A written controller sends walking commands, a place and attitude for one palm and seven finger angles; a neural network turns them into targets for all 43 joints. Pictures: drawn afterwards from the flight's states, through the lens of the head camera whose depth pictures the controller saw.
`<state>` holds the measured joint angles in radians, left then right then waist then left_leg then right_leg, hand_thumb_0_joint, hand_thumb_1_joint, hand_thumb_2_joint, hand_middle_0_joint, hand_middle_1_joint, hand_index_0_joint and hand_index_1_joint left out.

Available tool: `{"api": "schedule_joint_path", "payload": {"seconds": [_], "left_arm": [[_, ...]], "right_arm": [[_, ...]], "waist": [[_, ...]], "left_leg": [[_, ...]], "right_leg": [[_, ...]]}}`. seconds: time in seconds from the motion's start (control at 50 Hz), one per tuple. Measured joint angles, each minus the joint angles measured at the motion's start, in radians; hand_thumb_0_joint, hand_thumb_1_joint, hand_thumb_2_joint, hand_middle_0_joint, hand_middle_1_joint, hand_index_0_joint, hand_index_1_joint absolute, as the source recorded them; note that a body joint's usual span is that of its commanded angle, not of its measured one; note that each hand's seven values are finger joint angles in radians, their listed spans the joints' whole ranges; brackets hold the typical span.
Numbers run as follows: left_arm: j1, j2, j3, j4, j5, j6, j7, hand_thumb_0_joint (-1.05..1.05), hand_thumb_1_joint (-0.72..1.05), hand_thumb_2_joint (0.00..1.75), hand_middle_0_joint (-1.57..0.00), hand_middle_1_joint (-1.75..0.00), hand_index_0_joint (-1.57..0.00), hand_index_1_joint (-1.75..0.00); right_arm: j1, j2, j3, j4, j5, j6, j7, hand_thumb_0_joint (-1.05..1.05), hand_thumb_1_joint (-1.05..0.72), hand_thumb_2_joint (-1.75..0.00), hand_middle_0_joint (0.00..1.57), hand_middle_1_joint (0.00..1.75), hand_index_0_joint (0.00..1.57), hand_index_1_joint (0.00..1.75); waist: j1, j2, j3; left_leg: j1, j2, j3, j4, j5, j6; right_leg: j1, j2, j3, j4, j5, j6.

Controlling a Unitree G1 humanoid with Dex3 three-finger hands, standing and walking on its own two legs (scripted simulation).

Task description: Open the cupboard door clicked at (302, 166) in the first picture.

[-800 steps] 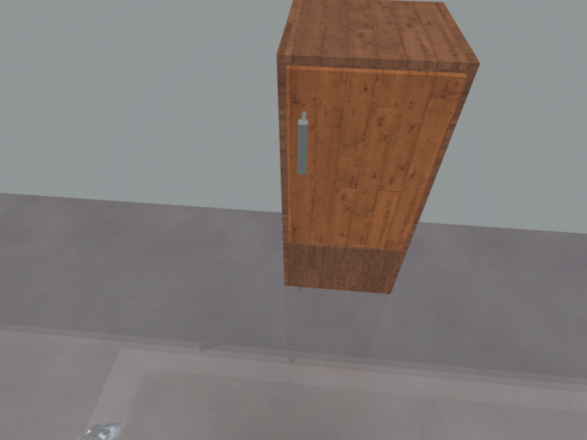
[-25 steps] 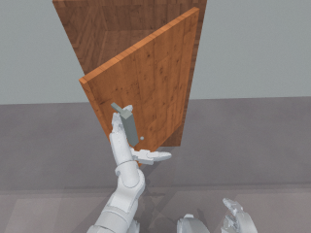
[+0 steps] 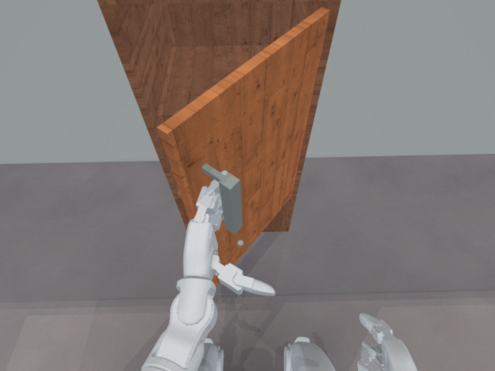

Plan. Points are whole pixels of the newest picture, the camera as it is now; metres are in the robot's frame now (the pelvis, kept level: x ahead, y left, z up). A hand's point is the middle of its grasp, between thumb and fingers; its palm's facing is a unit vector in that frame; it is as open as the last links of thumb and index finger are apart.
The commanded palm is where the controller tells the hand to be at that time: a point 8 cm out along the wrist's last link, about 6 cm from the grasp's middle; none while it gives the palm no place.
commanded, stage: slide the hand sideways off the handle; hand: left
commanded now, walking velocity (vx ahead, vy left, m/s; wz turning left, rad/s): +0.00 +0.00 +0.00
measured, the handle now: (222, 200) +0.38 +0.06 +0.05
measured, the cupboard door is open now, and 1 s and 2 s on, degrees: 50 50 50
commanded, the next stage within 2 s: draw the hand back to the body in 0.76 s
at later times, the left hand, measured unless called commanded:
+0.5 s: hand (213, 269) +0.26 +0.06 +0.04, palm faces -0.01 -1.00 -0.01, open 16.1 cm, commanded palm +0.23 +0.13 +0.04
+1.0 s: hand (184, 290) +0.23 +0.10 +0.06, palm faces -0.01 -1.00 -0.04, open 16.3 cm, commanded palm +0.20 +0.17 +0.07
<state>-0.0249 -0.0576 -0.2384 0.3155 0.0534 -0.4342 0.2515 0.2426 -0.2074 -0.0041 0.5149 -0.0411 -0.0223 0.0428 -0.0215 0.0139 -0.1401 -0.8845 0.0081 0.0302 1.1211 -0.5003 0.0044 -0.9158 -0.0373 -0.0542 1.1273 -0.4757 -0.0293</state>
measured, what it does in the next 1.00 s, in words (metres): stands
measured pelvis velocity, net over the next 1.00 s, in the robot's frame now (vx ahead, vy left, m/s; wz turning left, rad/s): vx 0.02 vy -0.02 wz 0.02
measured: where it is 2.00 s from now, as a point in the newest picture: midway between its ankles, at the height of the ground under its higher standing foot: outside the picture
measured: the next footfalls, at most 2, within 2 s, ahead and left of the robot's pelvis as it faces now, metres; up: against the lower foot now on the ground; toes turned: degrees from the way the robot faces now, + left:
none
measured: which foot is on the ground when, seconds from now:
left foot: down 0.00-1.00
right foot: down 0.00-1.00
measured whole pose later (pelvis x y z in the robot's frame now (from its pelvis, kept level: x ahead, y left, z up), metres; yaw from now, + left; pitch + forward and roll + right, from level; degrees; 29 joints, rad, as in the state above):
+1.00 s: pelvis +0.02 -0.02 -0.01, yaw +1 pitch +16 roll +0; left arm 0.48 0.12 -0.10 -0.21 -0.10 -0.38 -0.04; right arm 0.24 -0.21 -0.01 0.42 0.00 -0.06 -0.03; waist 0.01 0.04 -0.14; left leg -0.91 0.02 -0.02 1.20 -0.57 -0.03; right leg -0.93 -0.02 -0.10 1.20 -0.55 -0.05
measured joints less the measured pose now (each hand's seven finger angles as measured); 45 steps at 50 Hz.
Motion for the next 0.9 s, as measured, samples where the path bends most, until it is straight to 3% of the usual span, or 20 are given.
{"api": "schedule_joint_path", "payload": {"seconds": [0.08,0.28,0.46,0.74,0.9], "left_arm": [[0.049,0.028,-0.004,-0.048,0.005,0.005,-0.014,-0.01,-0.5,0.3,-0.15,-0.3,-0.16,-0.31],[0.161,0.06,-0.001,-0.168,-0.049,0.032,-0.078,-0.01,-0.5,0.3,-0.17,-0.31,-0.18,-0.32],[0.287,0.084,0.025,-0.269,-0.048,0.031,-0.133,-0.01,-0.5,0.3,-0.17,-0.31,-0.18,-0.32],[0.464,0.14,0.145,-0.392,-0.131,0.002,-0.236,-0.01,-0.5,0.3,-0.16,-0.3,-0.17,-0.31],[0.499,0.147,0.127,-0.461,-0.167,-0.009,-0.307,-0.01,-0.5,0.3,-0.15,-0.3,-0.15,-0.3]], "right_arm": [[-0.009,0.003,0.002,-0.014,0.004,0.014,-0.001,0.01,-0.9,-0.9,0.2,0.3,0.2,0.3],[-0.028,0.006,0.013,-0.04,0.014,0.003,-0.025,0.02,-0.9,-0.9,0.2,0.3,0.2,0.3],[-0.027,0.006,0.012,-0.065,0.016,0.0,-0.032,0.01,-0.9,-0.9,0.2,0.3,0.2,0.3],[-0.019,-0.007,0.001,-0.075,0.024,-0.03,-0.057,0.02,-0.9,-0.9,0.2,0.3,0.2,0.3],[-0.02,-0.022,-0.006,-0.079,0.03,-0.057,-0.067,0.02,-0.9,-0.9,0.2,0.3,0.2,0.3]], "waist": [[0.005,0.001,0.008],[0.017,0.013,0.012],[0.026,0.006,0.001],[0.028,0.007,-0.004],[0.026,0.024,-0.01]], "left_leg": [[-0.002,0.003,-0.004,0.015,-0.01,-0.001],[0.011,0.003,-0.014,0.006,-0.016,-0.006],[0.012,0.006,-0.023,0.015,-0.035,-0.017],[-0.018,0.012,-0.048,0.047,-0.055,-0.034],[-0.062,0.011,-0.057,0.095,-0.068,-0.032]], "right_leg": [[0.002,0.003,-0.004,0.01,-0.008,-0.001],[0.018,0.003,-0.013,0.0,-0.016,-0.004],[0.018,0.007,-0.022,0.015,-0.041,-0.013],[-0.005,0.012,-0.045,0.045,-0.067,-0.029],[-0.04,0.009,-0.053,0.082,-0.077,-0.027]]}}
